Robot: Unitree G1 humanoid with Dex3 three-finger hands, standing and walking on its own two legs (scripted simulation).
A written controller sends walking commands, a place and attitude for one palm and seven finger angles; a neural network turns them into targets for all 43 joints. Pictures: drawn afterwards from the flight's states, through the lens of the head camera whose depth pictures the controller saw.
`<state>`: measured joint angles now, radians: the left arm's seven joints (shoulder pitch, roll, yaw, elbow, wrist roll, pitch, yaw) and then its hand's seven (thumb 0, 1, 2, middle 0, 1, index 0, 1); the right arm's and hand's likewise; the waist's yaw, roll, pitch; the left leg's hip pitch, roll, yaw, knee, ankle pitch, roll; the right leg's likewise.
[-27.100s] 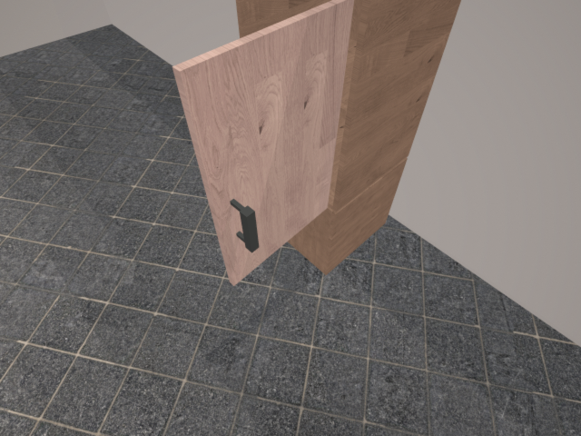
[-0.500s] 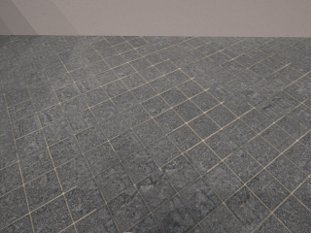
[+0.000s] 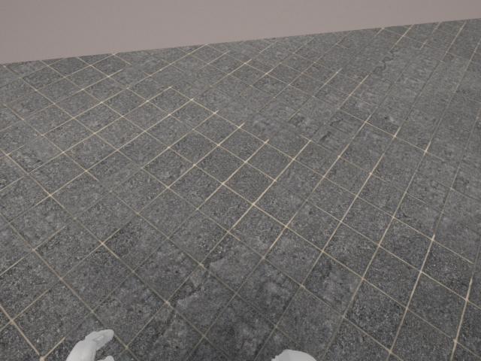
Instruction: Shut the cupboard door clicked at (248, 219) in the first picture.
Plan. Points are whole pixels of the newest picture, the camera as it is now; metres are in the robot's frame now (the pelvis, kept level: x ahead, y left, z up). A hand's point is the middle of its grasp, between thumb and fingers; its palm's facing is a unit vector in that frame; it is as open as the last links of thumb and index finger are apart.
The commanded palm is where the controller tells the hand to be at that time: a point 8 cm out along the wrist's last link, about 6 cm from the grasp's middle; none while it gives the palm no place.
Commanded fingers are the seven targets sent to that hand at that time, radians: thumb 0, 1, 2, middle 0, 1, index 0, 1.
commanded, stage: turn to face it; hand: left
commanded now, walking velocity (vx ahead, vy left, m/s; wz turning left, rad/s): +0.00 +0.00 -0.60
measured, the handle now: out of the picture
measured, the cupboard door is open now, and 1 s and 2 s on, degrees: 63 63 63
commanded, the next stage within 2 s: none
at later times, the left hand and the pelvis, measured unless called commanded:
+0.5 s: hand (156, 352) +0.15 +0.16 -0.19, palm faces -0.25 -0.95 -0.18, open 7.4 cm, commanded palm none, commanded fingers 0.00 0.90 0.90 -0.20 -0.30 -0.20 -0.30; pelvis +0.02 +0.00 -0.02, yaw -17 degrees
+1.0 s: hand (206, 309) +0.23 +0.08 -0.16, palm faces -0.55 -0.79 -0.27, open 7.3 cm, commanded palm none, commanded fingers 0.00 0.90 0.90 -0.20 -0.30 -0.20 -0.30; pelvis +0.02 -0.03 -0.01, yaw -35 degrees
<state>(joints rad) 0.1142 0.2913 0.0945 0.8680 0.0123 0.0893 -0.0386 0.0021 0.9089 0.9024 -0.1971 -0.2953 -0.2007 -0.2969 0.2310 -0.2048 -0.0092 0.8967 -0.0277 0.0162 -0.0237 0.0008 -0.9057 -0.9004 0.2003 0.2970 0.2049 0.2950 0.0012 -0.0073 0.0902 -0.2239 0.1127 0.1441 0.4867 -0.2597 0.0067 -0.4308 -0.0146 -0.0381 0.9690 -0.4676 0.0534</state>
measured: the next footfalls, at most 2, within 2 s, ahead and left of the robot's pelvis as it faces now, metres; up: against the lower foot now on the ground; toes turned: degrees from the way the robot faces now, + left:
right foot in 0.16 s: +0.02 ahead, -0.15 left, +0.00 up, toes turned -10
left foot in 0.48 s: +0.12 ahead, +0.09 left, +0.00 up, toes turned -14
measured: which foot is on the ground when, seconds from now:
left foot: down 0.00-0.16, up 0.18-0.46, down 0.48-0.88, up 0.90-1.00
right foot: up 0.00-0.14, down 0.16-0.48, up 0.50-0.86, down 0.88-1.00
